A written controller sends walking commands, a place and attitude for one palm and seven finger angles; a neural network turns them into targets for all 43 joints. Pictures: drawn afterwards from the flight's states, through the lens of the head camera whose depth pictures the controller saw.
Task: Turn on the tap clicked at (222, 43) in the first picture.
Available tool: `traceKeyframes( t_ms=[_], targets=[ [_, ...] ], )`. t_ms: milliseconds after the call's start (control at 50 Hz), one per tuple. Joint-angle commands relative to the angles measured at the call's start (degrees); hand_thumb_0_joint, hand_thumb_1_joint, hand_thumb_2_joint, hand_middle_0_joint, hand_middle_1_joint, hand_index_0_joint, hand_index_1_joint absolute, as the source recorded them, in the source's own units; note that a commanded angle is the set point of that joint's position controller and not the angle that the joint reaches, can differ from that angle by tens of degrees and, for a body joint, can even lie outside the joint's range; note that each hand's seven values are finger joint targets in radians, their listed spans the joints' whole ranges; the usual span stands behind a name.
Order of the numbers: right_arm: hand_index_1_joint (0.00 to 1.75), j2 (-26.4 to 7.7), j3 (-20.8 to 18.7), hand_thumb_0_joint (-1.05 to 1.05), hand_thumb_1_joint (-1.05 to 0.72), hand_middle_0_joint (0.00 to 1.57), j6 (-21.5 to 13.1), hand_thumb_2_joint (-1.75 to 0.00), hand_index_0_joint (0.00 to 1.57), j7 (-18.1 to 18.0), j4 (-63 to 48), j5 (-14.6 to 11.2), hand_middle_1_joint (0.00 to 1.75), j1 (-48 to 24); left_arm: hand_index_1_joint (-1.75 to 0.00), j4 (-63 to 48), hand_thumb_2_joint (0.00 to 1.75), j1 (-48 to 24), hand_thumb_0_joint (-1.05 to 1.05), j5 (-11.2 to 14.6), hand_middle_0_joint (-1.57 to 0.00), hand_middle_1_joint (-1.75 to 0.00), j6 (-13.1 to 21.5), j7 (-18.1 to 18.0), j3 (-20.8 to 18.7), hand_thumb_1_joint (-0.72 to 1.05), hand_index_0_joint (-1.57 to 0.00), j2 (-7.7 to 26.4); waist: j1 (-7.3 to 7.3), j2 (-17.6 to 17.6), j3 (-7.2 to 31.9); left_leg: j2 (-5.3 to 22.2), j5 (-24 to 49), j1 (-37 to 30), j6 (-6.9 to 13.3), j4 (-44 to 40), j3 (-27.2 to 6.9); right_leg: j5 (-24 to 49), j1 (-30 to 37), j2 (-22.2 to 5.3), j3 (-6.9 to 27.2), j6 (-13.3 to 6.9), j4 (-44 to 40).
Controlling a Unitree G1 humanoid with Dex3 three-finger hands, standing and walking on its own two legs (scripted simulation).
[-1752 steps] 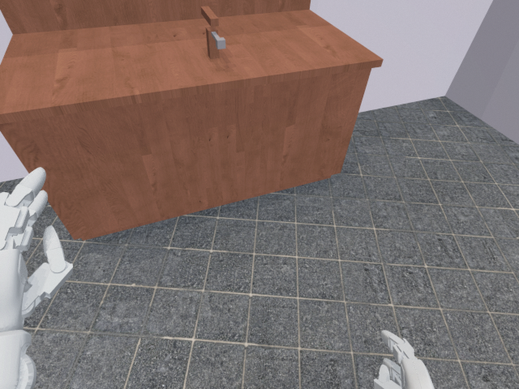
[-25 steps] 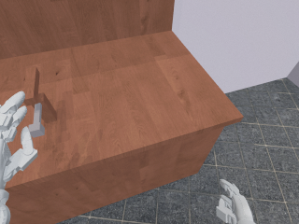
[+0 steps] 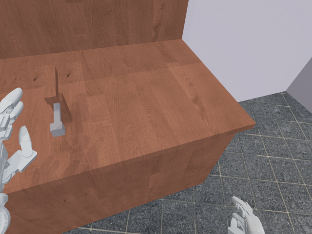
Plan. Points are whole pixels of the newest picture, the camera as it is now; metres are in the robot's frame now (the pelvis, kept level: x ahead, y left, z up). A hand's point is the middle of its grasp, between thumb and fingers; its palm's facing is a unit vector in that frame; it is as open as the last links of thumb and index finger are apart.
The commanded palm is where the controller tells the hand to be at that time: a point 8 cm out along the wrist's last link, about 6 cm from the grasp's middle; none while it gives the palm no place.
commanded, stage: come to a stop and stand still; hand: left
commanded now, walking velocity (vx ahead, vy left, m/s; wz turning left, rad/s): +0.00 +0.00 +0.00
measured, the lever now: (57, 129) +0.34 +0.29 +0.06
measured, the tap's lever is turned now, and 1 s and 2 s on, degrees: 0 0 0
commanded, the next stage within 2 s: look again from close up in 0.62 s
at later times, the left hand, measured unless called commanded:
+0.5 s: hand (10, 139) +0.24 +0.30 +0.17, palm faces +0.41 -0.85 -0.34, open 7.4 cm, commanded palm +0.17 +0.33 +0.18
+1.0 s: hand (24, 141) +0.24 +0.27 +0.17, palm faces +0.41 -0.84 -0.36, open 7.4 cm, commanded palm +0.18 +0.31 +0.18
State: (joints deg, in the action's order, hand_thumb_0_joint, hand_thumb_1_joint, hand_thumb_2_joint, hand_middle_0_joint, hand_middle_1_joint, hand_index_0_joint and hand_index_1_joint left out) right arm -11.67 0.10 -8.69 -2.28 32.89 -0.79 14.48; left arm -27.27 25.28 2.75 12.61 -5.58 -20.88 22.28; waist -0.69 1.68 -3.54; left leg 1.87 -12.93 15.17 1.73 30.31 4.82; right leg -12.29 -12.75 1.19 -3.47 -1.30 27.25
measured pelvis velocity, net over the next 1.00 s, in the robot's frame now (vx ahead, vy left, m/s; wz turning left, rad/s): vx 0.02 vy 0.03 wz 0.02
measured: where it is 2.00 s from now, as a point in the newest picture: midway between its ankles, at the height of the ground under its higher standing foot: outside the picture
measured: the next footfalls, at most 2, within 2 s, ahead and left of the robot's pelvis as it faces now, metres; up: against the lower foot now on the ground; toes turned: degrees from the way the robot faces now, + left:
none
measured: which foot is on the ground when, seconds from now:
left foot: down 0.00-1.00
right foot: down 0.00-1.00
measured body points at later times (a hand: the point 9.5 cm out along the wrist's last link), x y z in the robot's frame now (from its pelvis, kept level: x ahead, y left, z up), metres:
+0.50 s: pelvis +0.02 +0.05 +0.00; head +0.03 +0.08 +0.45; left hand +0.21 +0.34 +0.19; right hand +0.20 -0.16 -0.06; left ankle +0.04 +0.10 -0.74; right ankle +0.03 -0.11 -0.74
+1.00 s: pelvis +0.02 +0.03 +0.01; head +0.04 +0.04 +0.46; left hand +0.21 +0.32 +0.18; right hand +0.20 -0.19 -0.07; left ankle +0.04 +0.10 -0.74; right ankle +0.03 -0.11 -0.74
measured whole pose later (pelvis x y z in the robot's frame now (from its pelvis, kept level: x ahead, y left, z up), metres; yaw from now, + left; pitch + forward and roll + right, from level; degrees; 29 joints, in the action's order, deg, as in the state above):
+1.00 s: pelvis +0.02 +0.03 +0.01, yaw +1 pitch -2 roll -2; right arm -11.1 1.4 -6.7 -1.9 33.2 -0.8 11.8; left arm -26.0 23.7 1.9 11.0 -6.8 -19.1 19.8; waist -1.4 0.3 -3.3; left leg -0.5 -12.5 12.3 3.6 26.1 4.6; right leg -11.3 -9.0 -0.7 -3.5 0.9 21.9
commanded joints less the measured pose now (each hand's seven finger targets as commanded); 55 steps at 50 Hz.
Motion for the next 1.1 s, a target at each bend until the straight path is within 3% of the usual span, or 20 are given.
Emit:
traceKeyframes(
  t_ms=[0,80,120,140,200,240,360,440,460,540,560,620,640,660,740,760,800,960,1040,1080],
  targets=[
    [0.30,-6.81,-1.58,0.00,-0.90,0.20,-4.15,-0.90,0.20,-0.29,-8.86,-0.17,0.30,-6.46,-0.30,-7.39,0.90,-8.80,0.00,-0.63,-0.20,-0.30,3.10,-1.45,-5.02,0.90,-0.20,6.40,-0.83,-7.03,4.39,6.88,-14.13,3.42,1.81,-14.11,-10.18,-4.84,2.76,-3.23,4.96,0.94,-3.92],
    [0.30,-6.89,-1.36,0.00,-0.90,0.20,-4.33,-0.90,0.20,0.41,-8.61,-0.21,0.30,-6.15,-0.30,-6.66,0.90,-10.98,0.00,-1.73,-0.20,-0.30,2.11,-1.21,-1.20,0.90,-0.20,3.93,-0.69,-5.75,3.58,7.13,-16.84,4.77,1.72,-15.75,-10.69,-3.75,3.81,-2.79,4.29,1.17,-3.42],
    [0.30,-6.94,-1.40,0.00,-0.90,0.20,-4.29,-0.90,0.20,0.63,-8.59,-0.05,0.30,-6.03,-0.30,-7.78,0.90,-11.90,0.00,-2.14,-0.20,-0.30,2.01,-1.38,-1.65,0.90,-0.20,4.70,-0.66,-3.93,4.25,6.54,-15.87,4.26,1.40,-15.22,-10.43,-3.21,4.30,-2.78,4.31,1.08,-4.27],
    [0.30,-6.73,-1.11,0.00,-0.90,0.20,-4.15,-0.90,0.20,0.71,-8.45,-0.07,0.30,-6.77,-0.30,-9.41,0.90,-12.35,0.00,-2.14,-0.20,-0.30,2.01,-1.48,-2.69,0.90,-0.20,6.08,-0.62,-5.74,4.64,6.32,-14.79,2.97,1.07,-15.46,-10.22,-2.57,4.02,-2.64,4.02,1.11,-4.73],
    [0.30,-6.54,-1.09,0.00,-0.90,0.20,-4.00,-0.90,0.20,0.71,-8.53,0.33,0.30,-6.73,-0.30,-10.58,0.90,-12.73,0.00,-2.12,-0.20,-0.30,2.30,-1.74,-3.45,0.90,-0.20,6.44,-0.59,-6.22,5.29,5.86,-12.68,2.77,0.66,-15.06,-10.28,-1.10,5.32,-2.71,3.83,0.89,-5.23],
    [0.30,-6.20,-0.96,0.00,-0.90,0.20,-3.93,-0.90,0.20,0.69,-8.54,0.28,0.30,-7.11,-0.30,-12.17,0.90,-11.90,0.00,-2.03,-0.20,-0.30,2.54,-1.94,-5.55,0.90,-0.20,8.41,-0.66,-7.28,6.26,5.39,-9.22,0.78,0.06,-14.54,-10.00,0.67,5.47,-2.62,3.42,0.79,-5.46],
    [0.30,-6.20,-1.20,0.00,-0.90,0.20,-3.50,-0.90,0.20,0.83,-8.41,0.43,0.30,-6.52,-0.30,-11.29,0.90,-8.74,0.00,-1.18,-0.20,-0.30,2.92,-1.55,-3.91,0.90,-0.20,5.96,-0.41,-7.42,8.32,5.00,5.26,-3.78,-1.84,-12.24,-9.11,6.28,5.61,-2.72,2.41,0.64,-5.07],
    [0.30,-6.27,-1.65,0.00,-0.90,0.20,-2.98,-0.90,0.20,0.92,-8.54,-0.02,0.30,-6.85,-0.30,-12.06,0.90,-8.26,0.00,-1.32,-0.20,-0.30,2.82,-1.63,-4.36,0.90,-0.20,6.80,-0.39,-8.05,9.15,5.35,12.54,-7.07,-3.21,-11.19,-8.77,6.92,4.50,-2.75,1.90,0.64,-4.50],
    [0.30,-6.83,-1.76,0.00,-0.90,0.20,-2.73,-0.90,0.20,0.96,-8.33,0.32,0.30,-6.29,-0.30,-11.66,0.90,-8.19,0.00,-1.13,-0.20,-0.30,2.89,-1.43,-3.23,0.90,-0.20,5.71,-0.24,-8.29,8.90,5.45,13.20,-6.46,-3.53,-11.79,-9.34,5.60,4.42,-2.39,1.54,0.72,-4.03],
    [0.30,-6.56,-1.95,0.00,-0.90,0.20,-2.04,-0.90,0.20,0.80,-8.94,-0.15,0.30,-7.22,-0.30,-12.64,0.90,-6.67,0.00,-1.09,-0.20,-0.30,2.58,-1.87,-5.47,0.90,-0.20,7.94,-0.44,-6.12,9.71,5.18,15.37,-6.64,-3.59,-10.19,-8.79,8.10,6.08,-3.26,1.84,0.54,-5.24],
    [0.30,-6.95,-1.95,0.00,-0.90,0.20,-1.81,-0.90,0.20,0.83,-8.83,0.17,0.30,-6.77,-0.30,-12.03,0.90,-6.28,0.00,-0.74,-0.20,-0.30,2.64,-1.61,-4.00,0.90,-0.20,6.31,-0.27,-5.88,9.64,4.94,15.05,-6.37,-3.60,-10.48,-8.58,7.88,6.03,-3.11,1.62,0.54,-4.96],
    [0.30,-6.81,-2.19,0.00,-0.90,0.20,-1.65,-0.90,0.20,0.68,-9.30,0.01,0.30,-7.00,-0.30,-12.87,0.90,-6.21,0.00,-0.73,-0.20,-0.30,2.70,-1.83,-4.72,0.90,-0.20,7.37,-0.42,-7.65,9.17,5.28,11.20,-5.07,-3.16,-11.00,-8.91,6.74,6.64,-3.74,2.23,0.46,-5.24],
    [0.30,-6.57,-1.92,0.00,-0.90,0.20,-1.60,-0.90,0.20,0.47,-9.12,-0.26,0.30,-7.80,-0.30,-12.87,0.90,-5.88,0.00,-0.78,-0.20,-0.30,2.51,-2.09,-5.63,0.90,-0.20,8.08,-0.44,-7.10,8.84,4.92,11.30,-5.26,-3.25,-10.83,-8.54,7.50,6.35,-3.71,2.16,0.45,-5.37],
    [0.30,-6.96,-1.87,0.00,-0.90,0.20,-1.39,-0.90,0.20,0.46,-8.90,0.12,0.30,-7.30,-0.30,-12.07,0.90,-6.06,0.00,-0.57,-0.20,-0.30,2.59,-1.83,-4.04,0.90,-0.20,6.42,-0.30,-6.95,8.35,4.71,8.87,-4.08,-2.92,-11.60,-8.55,6.72,6.51,-3.44,2.12,0.50,-5.39],
    [0.30,-6.66,-1.93,0.00,-0.90,0.20,-1.51,-0.90,0.20,0.12,-9.13,-0.26,0.30,-7.91,-0.30,-12.92,0.90,-6.20,0.00,-0.66,-0.20,-0.30,2.53,-2.32,-5.53,0.90,-0.20,8.11,-0.37,-6.40,8.65,4.45,5.87,-3.87,-2.29,-11.29,-8.65,7.40,7.05,-4.18,3.06,0.29,-6.08],
    [0.30,-6.90,-1.75,0.00,-0.90,0.20,-1.33,-0.90,0.20,0.15,-8.76,0.14,0.30,-7.56,-0.30,-11.28,0.90,-5.82,0.00,-0.48,-0.20,-0.30,2.52,-2.05,-3.97,0.90,-0.20,6.32,-0.29,-6.17,8.16,4.21,3.73,-2.78,-1.79,-11.82,-8.48,6.72,7.02,-4.05,3.07,0.40,-6.49],
    [0.30,-7.03,-2.00,0.00,-0.90,0.20,-1.51,-0.90,0.20,0.09,-8.85,0.05,0.30,-7.29,-0.30,-11.49,0.90,-6.62,0.00,-0.55,-0.20,-0.30,2.46,-2.09,-4.05,0.90,-0.20,6.73,-0.28,-5.55,7.99,4.17,2.76,-2.64,-1.49,-11.76,-8.66,6.99,7.00,-4.27,3.62,0.30,-6.59],
    [0.30,-6.92,-1.73,0.00,-0.90,0.20,-1.11,-0.90,0.20,-0.27,-8.47,0.19,0.30,-7.94,-0.30,-10.31,0.90,-5.99,0.00,-0.26,-0.20,-0.30,1.71,-2.08,-3.66,0.90,-0.20,6.23,-0.26,-3.46,8.02,3.42,3.33,-3.44,-0.75,-10.78,-8.16,7.47,6.00,-4.77,4.58,0.22,-7.98],
    [0.30,-6.63,-1.87,0.00,-0.90,0.20,-1.05,-0.90,0.20,-0.49,-8.81,-0.26,0.30,-8.83,-0.30,-11.46,0.90,-5.28,0.00,-0.15,-0.20,-0.30,1.23,-2.44,-5.27,0.90,-0.20,7.88,-0.31,-3.56,8.69,3.35,5.21,-4.59,-0.61,-9.75,-8.02,9.24,6.08,-5.45,5.54,0.00,-8.14],
    [0.30,-6.58,-1.85,0.00,-0.90,0.20,-0.90,-0.90,0.20,-0.47,-8.96,-0.10,0.30,-8.38,-0.30,-11.08,0.90,-6.03,0.00,0.24,-0.20,-0.30,1.13,-2.07,-4.26,0.90,-0.20,7.05,-0.20,-3.88,8.13,3.81,4.86,-4.50,-0.80,-10.73,-8.50,8.34,5.72,-4.79,5.18,0.16,-8.34]
  ],
)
